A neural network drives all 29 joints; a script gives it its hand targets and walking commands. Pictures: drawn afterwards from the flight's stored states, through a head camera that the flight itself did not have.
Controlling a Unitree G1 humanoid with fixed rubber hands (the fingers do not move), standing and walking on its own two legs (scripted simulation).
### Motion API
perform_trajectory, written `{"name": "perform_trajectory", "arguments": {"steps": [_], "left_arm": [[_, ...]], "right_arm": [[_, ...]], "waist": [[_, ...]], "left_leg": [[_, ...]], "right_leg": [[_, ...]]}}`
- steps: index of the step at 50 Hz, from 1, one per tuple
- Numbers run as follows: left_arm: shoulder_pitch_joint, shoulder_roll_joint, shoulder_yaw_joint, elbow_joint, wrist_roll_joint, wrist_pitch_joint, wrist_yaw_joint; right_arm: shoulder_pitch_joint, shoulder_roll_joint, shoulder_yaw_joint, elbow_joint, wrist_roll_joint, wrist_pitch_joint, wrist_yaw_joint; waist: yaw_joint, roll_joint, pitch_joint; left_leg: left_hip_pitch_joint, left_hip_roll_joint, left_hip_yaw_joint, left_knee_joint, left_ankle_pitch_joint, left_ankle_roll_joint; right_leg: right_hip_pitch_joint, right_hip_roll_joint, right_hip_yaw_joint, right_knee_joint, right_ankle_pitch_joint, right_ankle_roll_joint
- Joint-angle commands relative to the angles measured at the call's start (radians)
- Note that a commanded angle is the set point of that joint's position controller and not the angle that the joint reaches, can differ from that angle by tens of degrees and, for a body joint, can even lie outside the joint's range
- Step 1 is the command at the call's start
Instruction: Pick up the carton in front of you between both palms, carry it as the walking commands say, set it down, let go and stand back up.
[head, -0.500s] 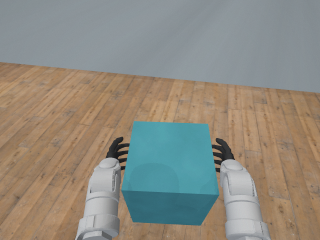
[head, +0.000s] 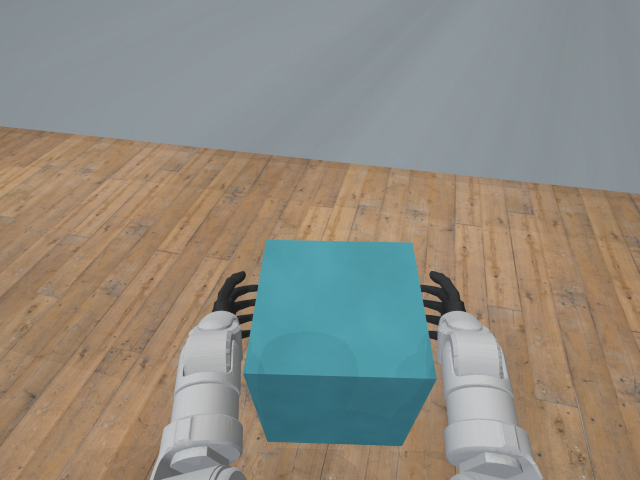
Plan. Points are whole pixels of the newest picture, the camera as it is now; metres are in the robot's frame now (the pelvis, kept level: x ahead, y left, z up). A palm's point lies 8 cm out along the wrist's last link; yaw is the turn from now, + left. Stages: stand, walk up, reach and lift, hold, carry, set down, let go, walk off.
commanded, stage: set down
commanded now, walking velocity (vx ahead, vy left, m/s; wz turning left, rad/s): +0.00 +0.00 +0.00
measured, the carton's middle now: (336, 346) +0.31 +0.00 -0.03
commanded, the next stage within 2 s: none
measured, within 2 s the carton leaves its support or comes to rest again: neither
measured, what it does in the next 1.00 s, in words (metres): lowers itself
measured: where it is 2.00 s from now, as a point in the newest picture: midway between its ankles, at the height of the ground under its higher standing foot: outside the picture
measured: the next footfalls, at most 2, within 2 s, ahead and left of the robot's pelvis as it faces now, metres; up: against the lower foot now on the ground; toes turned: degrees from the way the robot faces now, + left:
none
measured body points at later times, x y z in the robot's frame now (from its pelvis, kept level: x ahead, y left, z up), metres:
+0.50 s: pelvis -0.02 +0.02 -0.06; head +0.19 -0.01 +0.34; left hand +0.37 +0.11 -0.15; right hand +0.35 -0.19 -0.15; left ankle +0.00 +0.14 -0.74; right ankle +0.05 -0.12 -0.74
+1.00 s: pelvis -0.05 +0.01 -0.18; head +0.21 -0.03 +0.18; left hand +0.44 +0.09 -0.27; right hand +0.40 -0.21 -0.28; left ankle +0.00 +0.14 -0.74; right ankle +0.05 -0.12 -0.74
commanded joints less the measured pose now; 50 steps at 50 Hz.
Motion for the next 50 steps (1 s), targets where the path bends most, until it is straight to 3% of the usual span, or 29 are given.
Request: {"name": "perform_trajectory", "arguments": {"steps": [1, 3, 4, 5, 8, 9, 12, 15, 20, 22, 24, 25, 26, 27, 28, 30, 31, 32, 34, 38, 41, 42, 43, 44, 46, 47, 48, 49, 50], "left_arm": [[-0.677, -0.934, -0.452, 0.067, -0.222, -0.059, -0.241], [-0.658, -0.933, -0.394, 0.147, -0.196, -0.083, -0.230], [-0.704, -0.918, -0.355, 0.194, -0.154, -0.083, -0.218], [-0.691, -0.888, -0.289, 0.223, -0.125, -0.106, -0.207], [-0.662, -0.829, -0.229, 0.214, -0.055, -0.153, -0.160], [-0.631, -0.797, -0.183, 0.256, -0.039, -0.174, -0.156], [-0.547, -0.727, -0.136, 0.291, 0.012, -0.252, -0.124], [-0.601, -0.729, -0.190, 0.214, -0.042, -0.368, -0.113], [-0.642, -0.809, -0.378, 0.245, -0.127, -0.538, -0.085], [-0.731, -0.853, -0.475, 0.195, -0.167, -0.574, -0.065], [-0.704, -0.883, -0.550, 0.133, -0.210, -0.596, -0.049], [-0.757, -0.845, -0.606, 0.097, -0.222, -0.598, -0.047], [-0.796, -0.843, -0.638, 0.073, -0.245, -0.601, -0.045], [-0.783, -0.860, -0.643, 0.037, -0.246, -0.588, -0.040], [-0.749, -0.874, -0.637, 0.100, -0.239, -0.565, -0.042], [-0.801, -0.856, -0.574, 0.139, -0.199, -0.527, -0.074], [-0.846, -0.856, -0.551, 0.163, -0.193, -0.503, -0.087], [-0.894, -0.865, -0.548, 0.136, -0.194, -0.492, -0.104], [-0.920, -0.890, -0.495, 0.227, -0.173, -0.461, -0.132], [-0.965, -0.899, -0.458, 0.284, -0.180, -0.428, -0.150], [-1.006, -0.865, -0.414, 0.311, -0.176, -0.422, -0.156], [-1.014, -0.843, -0.398, 0.318, -0.184, -0.430, -0.153], [-1.041, -0.861, -0.428, 0.322, -0.197, -0.433, -0.147], [-1.040, -0.859, -0.429, 0.311, -0.202, -0.434, -0.144], [-1.080, -0.825, -0.406, 0.318, -0.192, -0.439, -0.138], [-1.070, -0.843, -0.411, 0.338, -0.207, -0.436, -0.138], [-1.096, -0.789, -0.409, 0.317, -0.199, -0.441, -0.126], [-1.127, -0.816, -0.448, 0.312, -0.226, -0.445, -0.123], [-1.210, -0.786, -0.446, 0.310, -0.237, -0.450, -0.115]], "right_arm": [[-0.634, 0.897, 0.424, 0.066, 0.210, -0.064, 0.262], [-0.654, 0.869, 0.414, 0.094, 0.197, -0.084, 0.260], [-0.672, 0.841, 0.345, 0.174, 0.169, -0.090, 0.255], [-0.708, 0.852, 0.324, 0.146, 0.162, -0.115, 0.258], [-0.631, 0.727, 0.156, 0.265, 0.055, -0.158, 0.240], [-0.618, 0.737, 0.169, 0.241, 0.065, -0.188, 0.227], [-0.567, 0.644, 0.107, 0.309, 0.016, -0.265, 0.224], [-0.516, 0.597, 0.118, 0.292, -0.012, -0.377, 0.231], [-0.654, 0.620, 0.287, 0.218, 0.075, -0.549, 0.244], [-0.693, 0.674, 0.364, 0.196, 0.120, -0.588, 0.247], [-0.745, 0.662, 0.458, 0.156, 0.199, -0.603, 0.241], [-0.739, 0.687, 0.482, 0.095, 0.223, -0.608, 0.234], [-0.775, 0.727, 0.511, 0.129, 0.257, -0.597, 0.244], [-0.763, 0.722, 0.519, 0.104, 0.244, -0.580, 0.243], [-0.712, 0.716, 0.508, 0.135, 0.215, -0.563, 0.236], [-0.750, 0.779, 0.489, 0.229, 0.204, -0.513, 0.246], [-0.748, 0.769, 0.409, 0.254, 0.174, -0.499, 0.256], [-0.763, 0.791, 0.407, 0.272, 0.163, -0.478, 0.263], [-0.866, 0.811, 0.420, 0.242, 0.184, -0.466, 0.264], [-0.920, 0.761, 0.367, 0.213, 0.141, -0.444, 0.254], [-0.939, 0.777, 0.337, 0.284, 0.137, -0.416, 0.261], [-0.971, 0.780, 0.367, 0.284, 0.185, -0.422, 0.257], [-0.962, 0.778, 0.373, 0.234, 0.170, -0.431, 0.248], [-0.982, 0.745, 0.401, 0.256, 0.180, -0.432, 0.244], [-1.008, 0.744, 0.360, 0.288, 0.189, -0.430, 0.243], [-1.031, 0.721, 0.329, 0.281, 0.170, -0.432, 0.237], [-1.016, 0.723, 0.343, 0.334, 0.184, -0.425, 0.236], [-1.051, 0.736, 0.356, 0.286, 0.176, -0.432, 0.231], [-1.076, 0.722, 0.372, 0.294, 0.222, -0.440, 0.229]], "waist": [[-0.047, -0.049, -0.148], [-0.021, -0.058, -0.163], [-0.029, 0.012, -0.109], [0.008, -0.040, -0.103], [-0.041, -0.039, -0.131], [-0.030, 0.019, -0.128], [-0.018, -0.009, -0.166], [-0.063, -0.037, -0.278], [-0.065, -0.021, -0.609], [-0.117, 0.013, -0.794], [-0.075, 0.004, -1.027], [-0.105, -0.045, -1.165], [-0.055, -0.040, -1.173], [-0.100, -0.041, -1.253], [-0.093, -0.042, -1.167], [-0.018, -0.024, -0.992], [-0.097, -0.024, -0.914], [-0.097, -0.006, -0.923], [-0.058, -0.011, -0.936], [-0.137, -0.017, -0.978], [-0.122, -0.044, -0.981], [-0.071, -0.038, -0.976], [-0.151, -0.047, -1.038], [-0.093, -0.029, -1.057], [-0.102, -0.024, -1.044], [-0.153, -0.006, -1.077], [-0.089, -0.023, -1.043], [-0.173, -0.049, -1.094], [-0.123, 0.006, -1.075]], "left_leg": [[-0.280, -0.054, 0.038, -0.083, -0.123, 0.040], [-0.299, -0.054, 0.023, -0.091, -0.153, 0.049], [-0.338, -0.054, 0.028, -0.094, -0.166, 0.045], [-0.358, -0.061, 0.025, -0.076, -0.153, 0.054], [-0.371, -0.060, 0.014, -0.025, -0.015, 0.023], [-0.383, -0.070, 0.028, -0.013, 0.049, 0.029], [-0.430, -0.082, 0.046, 0.034, 0.086, 0.008], [-0.453, -0.088, 0.035, 0.138, 0.210, -0.003], [-0.600, -0.111, 0.050, 0.312, 0.331, -0.028], [-0.538, -0.106, 0.028, 0.409, 0.508, -0.027], [-0.622, -0.118, 0.043, 0.463, 0.581, -0.036], [-0.684, -0.137, 0.063, 0.505, 0.500, -0.039], [-0.759, -0.139, 0.066, 0.511, 0.488, -0.039], [-0.802, -0.163, 0.090, 0.522, 0.417, -0.050], [-0.910, -0.164, 0.091, 0.530, 0.318, -0.056], [-0.992, -0.180, 0.125, 0.543, 0.174, -0.041], [-0.989, -0.157, 0.089, 0.535, 0.110, -0.029], [-1.031, -0.169, 0.106, 0.554, 0.026, -0.029], [-1.070, -0.168, 0.128, 0.596, -0.015, -0.012], [-1.194, -0.188, 0.127, 0.676, -0.020, -0.016], [-1.289, -0.192, 0.142, 0.707, -0.052, -0.021], [-1.369, -0.184, 0.153, 0.753, -0.070, -0.012], [-1.335, -0.196, 0.145, 0.760, -0.048, -0.010], [-1.362, -0.203, 0.154, 0.797, -0.020, -0.018], [-1.420, -0.200, 0.160, 0.809, -0.055, -0.024], [-1.465, -0.208, 0.152, 0.827, -0.082, -0.025], [-1.495, -0.200, 0.162, 0.856, -0.071, -0.024], [-1.484, -0.209, 0.156, 0.873, -0.072, -0.027], [-1.477, -0.204, 0.174, 0.915, -0.058, -0.025]], "right_leg": [[0.200, 0.026, 0.049, -0.027, -0.138, 0.002], [0.207, 0.036, 0.029, 0.006, -0.138, 0.006], [0.172, 0.036, 0.026, 0.018, -0.125, -0.002], [0.130, 0.047, 0.008, 0.046, -0.109, 0.006], [0.093, 0.055, 0.007, 0.074, 0.029, -0.012], [0.044, 0.048, 0.017, 0.097, 0.108, -0.005], [-0.039, 0.066, -0.004, 0.140, 0.137, -0.008], [-0.160, 0.078, -0.004, 0.219, 0.234, -0.007], [-0.308, 0.102, -0.026, 0.399, 0.326, 0.012], [-0.418, 0.105, -0.021, 0.463, 0.405, 0.028], [-0.357, 0.094, -0.016, 0.536, 0.540, 0.029], [-0.276, 0.084, -0.011, 0.587, 0.618, 0.031], [-0.269, 0.078, -0.004, 0.610, 0.626, 0.031], [-0.237, 0.083, -0.015, 0.635, 0.620, 0.040], [-0.284, 0.082, -0.010, 0.642, 0.542, 0.040], [-0.430, 0.081, 0.002, 0.599, 0.320, 0.050], [-0.526, 0.094, -0.026, 0.616, 0.232, 0.038], [-0.552, 0.089, -0.015, 0.610, 0.160, 0.037], [-0.628, 0.092, -0.030, 0.642, 0.088, 0.046], [-0.709, 0.094, -0.051, 0.726, 0.119, 0.048], [-0.752, 0.099, -0.056, 0.764, 0.099, 0.050], [-0.742, 0.093, -0.031, 0.790, 0.067, 0.039], [-0.758, 0.100, -0.056, 0.817, 0.130, 0.059], [-0.776, 0.095, -0.053, 0.833, 0.146, 0.051], [-0.829, 0.101, -0.052, 0.863, 0.130, 0.054], [-0.796, 0.108, -0.071, 0.892, 0.121, 0.048], [-0.857, 0.101, -0.057, 0.923, 0.116, 0.049], [-0.831, 0.103, -0.079, 0.922, 0.124, 0.058], [-0.901, 0.099, -0.056, 0.947, 0.109, 0.052]]}}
